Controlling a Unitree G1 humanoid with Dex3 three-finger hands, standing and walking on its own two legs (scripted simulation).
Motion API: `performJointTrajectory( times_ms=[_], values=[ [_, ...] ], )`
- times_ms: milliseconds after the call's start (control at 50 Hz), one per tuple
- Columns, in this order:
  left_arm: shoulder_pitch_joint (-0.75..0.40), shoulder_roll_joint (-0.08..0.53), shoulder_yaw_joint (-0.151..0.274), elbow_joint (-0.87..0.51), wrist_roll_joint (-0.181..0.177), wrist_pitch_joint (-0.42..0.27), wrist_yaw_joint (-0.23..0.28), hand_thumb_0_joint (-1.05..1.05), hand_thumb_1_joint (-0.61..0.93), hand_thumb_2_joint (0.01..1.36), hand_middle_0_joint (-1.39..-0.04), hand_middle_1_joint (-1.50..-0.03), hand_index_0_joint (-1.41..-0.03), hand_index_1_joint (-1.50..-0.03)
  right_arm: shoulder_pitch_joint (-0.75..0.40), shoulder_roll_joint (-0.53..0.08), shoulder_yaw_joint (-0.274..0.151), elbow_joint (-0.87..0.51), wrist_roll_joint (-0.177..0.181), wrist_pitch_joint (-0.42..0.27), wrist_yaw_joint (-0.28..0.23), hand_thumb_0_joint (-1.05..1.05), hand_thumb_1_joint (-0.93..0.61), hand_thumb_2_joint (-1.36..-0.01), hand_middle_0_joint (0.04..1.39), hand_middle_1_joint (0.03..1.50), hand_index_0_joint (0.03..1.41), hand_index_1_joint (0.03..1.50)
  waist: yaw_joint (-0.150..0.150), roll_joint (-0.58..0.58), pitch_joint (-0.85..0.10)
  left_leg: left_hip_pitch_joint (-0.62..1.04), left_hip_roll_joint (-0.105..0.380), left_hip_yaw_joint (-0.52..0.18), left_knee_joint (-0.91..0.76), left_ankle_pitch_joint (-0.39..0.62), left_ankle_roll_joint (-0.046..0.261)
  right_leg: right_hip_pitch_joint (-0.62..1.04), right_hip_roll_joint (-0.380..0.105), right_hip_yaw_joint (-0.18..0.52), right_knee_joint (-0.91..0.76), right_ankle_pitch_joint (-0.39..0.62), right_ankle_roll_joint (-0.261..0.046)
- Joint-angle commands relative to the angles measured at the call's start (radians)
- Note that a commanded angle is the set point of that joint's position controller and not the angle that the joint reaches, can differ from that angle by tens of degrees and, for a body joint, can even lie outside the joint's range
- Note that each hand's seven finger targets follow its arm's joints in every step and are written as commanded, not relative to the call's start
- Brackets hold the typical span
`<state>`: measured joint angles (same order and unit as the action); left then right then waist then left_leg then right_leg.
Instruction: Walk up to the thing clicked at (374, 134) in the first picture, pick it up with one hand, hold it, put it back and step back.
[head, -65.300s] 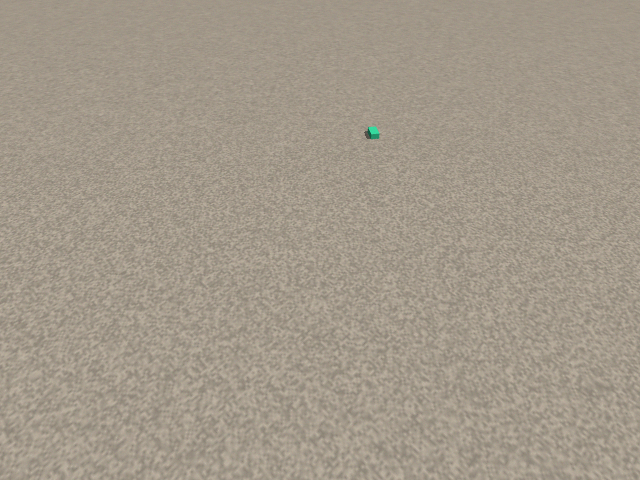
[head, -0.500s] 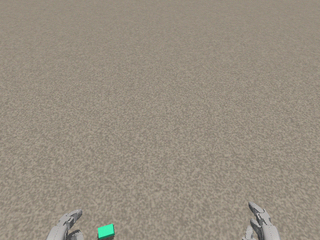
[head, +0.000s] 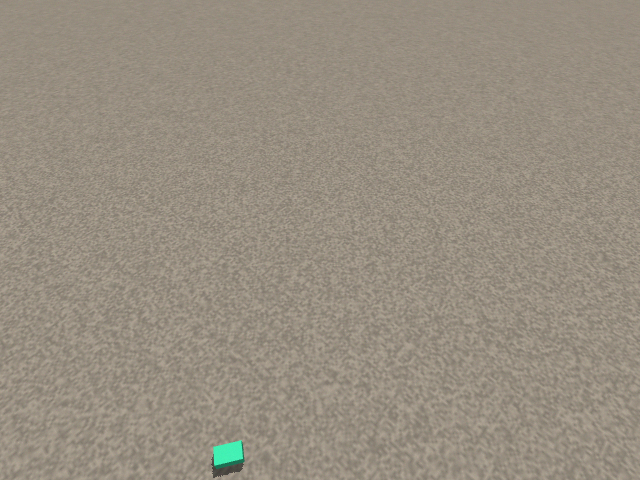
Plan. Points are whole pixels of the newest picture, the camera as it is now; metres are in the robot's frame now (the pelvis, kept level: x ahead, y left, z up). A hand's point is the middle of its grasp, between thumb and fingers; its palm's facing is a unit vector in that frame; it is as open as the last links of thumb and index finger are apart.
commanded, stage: stand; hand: left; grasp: from above
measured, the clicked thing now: (228, 454) +0.37 +0.27 -0.74
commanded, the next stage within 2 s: none
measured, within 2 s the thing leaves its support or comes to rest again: neither
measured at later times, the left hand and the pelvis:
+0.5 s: hand out of the picture +0.04 +0.24 -0.14, palm faces +0.04 -0.94 -0.34, open 7.4 cm; pelvis -0.01 -0.01 +0.02, yaw +0 degrees
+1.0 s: hand out of the picture +0.07 +0.23 -0.14, palm faces +0.02 -0.95 -0.32, open 7.4 cm; pelvis +0.01 -0.01 +0.02, yaw +0 degrees
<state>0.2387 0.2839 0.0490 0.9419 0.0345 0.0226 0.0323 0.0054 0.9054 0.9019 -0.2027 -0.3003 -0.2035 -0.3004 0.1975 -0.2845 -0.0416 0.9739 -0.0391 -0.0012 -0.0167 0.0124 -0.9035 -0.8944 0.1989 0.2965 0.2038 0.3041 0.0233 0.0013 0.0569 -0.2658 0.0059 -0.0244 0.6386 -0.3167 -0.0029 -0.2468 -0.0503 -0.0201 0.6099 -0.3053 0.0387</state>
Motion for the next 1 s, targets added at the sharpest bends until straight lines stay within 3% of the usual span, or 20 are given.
performJointTrajectory(
  times_ms=[0,60,160,200,340,520,700,800,860,880,940,980],
  values=[
    [-0.054,0.178,0.032,-0.021,0.001,-0.036,0.011,0.000,0.900,0.900,-0.200,-0.300,-0.200,-0.301,-0.044,-0.181,-0.037,-0.038,0.006,-0.021,-0.018,0.000,-0.900,-0.900,0.200,0.300,0.200,0.300,-0.015,0.006,-0.033,0.043,0.065,-0.096,-0.203,0.070,0.042,0.023,-0.055,0.079,-0.201,0.068,-0.058],
    [-0.064,0.178,0.029,0.018,-0.002,-0.034,0.010,0.000,0.900,0.900,-0.200,-0.300,-0.200,-0.301,-0.050,-0.186,-0.034,-0.014,0.007,-0.020,-0.017,0.000,-0.900,-0.900,0.200,0.300,0.200,0.300,-0.011,0.040,-0.010,0.022,0.078,-0.111,-0.271,0.050,0.039,0.070,-0.049,0.065,-0.209,0.083,-0.050],
    [-0.067,0.187,0.025,0.075,-0.002,-0.041,0.011,0.000,0.900,0.900,-0.200,-0.300,-0.200,-0.301,-0.052,-0.186,-0.030,0.023,0.013,-0.021,-0.018,0.000,-0.900,-0.900,0.200,0.300,0.200,0.300,-0.012,0.010,-0.025,0.087,0.079,-0.095,-0.278,0.153,0.030,0.102,-0.060,0.066,-0.254,0.121,-0.045],
    [-0.077,0.188,0.023,0.088,-0.004,-0.036,0.008,0.000,0.900,0.900,-0.200,-0.300,-0.200,-0.301,-0.053,-0.190,-0.029,0.037,0.012,-0.017,-0.017,0.000,-0.900,-0.900,0.200,0.300,0.200,0.300,-0.014,0.025,0.016,0.049,0.078,-0.104,-0.321,0.050,0.026,0.099,-0.050,0.060,-0.264,0.069,-0.040],
    [-0.076,0.199,0.021,0.125,-0.002,-0.037,0.002,0.000,0.900,0.900,-0.200,-0.300,-0.200,-0.301,-0.074,-0.203,-0.028,0.057,0.014,-0.013,-0.010,0.000,-0.900,-0.900,0.200,0.300,0.200,0.300,-0.008,0.026,0.012,0.049,0.084,-0.113,-0.349,0.003,0.030,0.112,-0.054,0.061,-0.289,0.052,-0.039],
    [-0.103,0.214,0.016,0.144,-0.009,-0.045,0.001,0.000,0.900,0.900,-0.200,-0.300,-0.200,-0.301,-0.073,-0.207,-0.019,0.084,0.018,-0.015,-0.006,0.000,-0.900,-0.900,0.200,0.300,0.200,0.300,-0.016,-0.005,-0.009,0.121,0.085,-0.090,-0.325,0.136,0.027,0.108,-0.070,0.075,-0.327,0.095,-0.040],
    [-0.118,0.225,0.017,0.156,-0.009,-0.038,-0.004,0.000,0.900,0.900,-0.200,-0.300,-0.200,-0.301,-0.078,-0.207,-0.011,0.093,0.018,-0.007,-0.004,0.000,-0.900,-0.900,0.200,0.300,0.200,0.300,-0.017,0.003,0.023,0.071,0.087,-0.091,-0.350,0.028,0.026,0.096,-0.062,0.077,-0.336,0.006,-0.043],
    [-0.123,0.218,0.015,0.157,-0.015,-0.046,-0.006,0.000,0.900,0.900,-0.200,-0.300,-0.200,-0.301,-0.079,-0.210,-0.009,0.100,0.020,-0.016,-0.004,0.000,-0.900,-0.900,0.200,0.300,0.200,0.300,-0.016,0.014,-0.035,0.124,0.098,-0.083,-0.334,0.172,0.026,0.135,-0.074,0.080,-0.326,0.128,-0.047],
    [-0.133,0.225,0.017,0.156,-0.016,-0.046,-0.007,0.000,0.900,0.900,-0.200,-0.300,-0.200,-0.301,-0.084,-0.219,-0.006,0.101,0.019,-0.018,-0.005,0.000,-0.900,-0.900,0.200,0.300,0.200,0.300,-0.019,0.018,-0.027,0.110,0.095,-0.077,-0.340,0.169,0.023,0.140,-0.070,0.076,-0.326,0.156,-0.042],
    [-0.134,0.222,0.017,0.154,-0.016,-0.047,-0.007,0.000,0.900,0.900,-0.200,-0.300,-0.200,-0.301,-0.092,-0.224,-0.008,0.098,0.020,-0.020,-0.006,0.000,-0.900,-0.900,0.200,0.300,0.200,0.300,-0.016,0.017,-0.050,0.139,0.100,-0.077,-0.332,0.226,0.023,0.151,-0.076,0.076,-0.318,0.206,-0.045],
    [-0.142,0.223,0.017,0.157,-0.016,-0.043,-0.007,0.000,0.900,0.900,-0.200,-0.300,-0.200,-0.301,-0.091,-0.220,-0.005,0.104,0.019,-0.018,-0.007,0.000,-0.900,-0.900,0.200,0.300,0.200,0.300,-0.020,0.009,-0.043,0.133,0.101,-0.075,-0.341,0.197,0.025,0.143,-0.072,0.072,-0.323,0.183,-0.044],
    [-0.140,0.215,0.015,0.158,-0.017,-0.044,-0.008,0.000,0.900,0.900,-0.200,-0.300,-0.200,-0.301,-0.094,-0.221,-0.004,0.107,0.020,-0.019,-0.008,0.000,-0.900,-0.900,0.200,0.300,0.200,0.300,-0.017,0.016,-0.062,0.152,0.107,-0.073,-0.334,0.261,0.024,0.155,-0.074,0.067,-0.314,0.234,-0.043]
  ],
)
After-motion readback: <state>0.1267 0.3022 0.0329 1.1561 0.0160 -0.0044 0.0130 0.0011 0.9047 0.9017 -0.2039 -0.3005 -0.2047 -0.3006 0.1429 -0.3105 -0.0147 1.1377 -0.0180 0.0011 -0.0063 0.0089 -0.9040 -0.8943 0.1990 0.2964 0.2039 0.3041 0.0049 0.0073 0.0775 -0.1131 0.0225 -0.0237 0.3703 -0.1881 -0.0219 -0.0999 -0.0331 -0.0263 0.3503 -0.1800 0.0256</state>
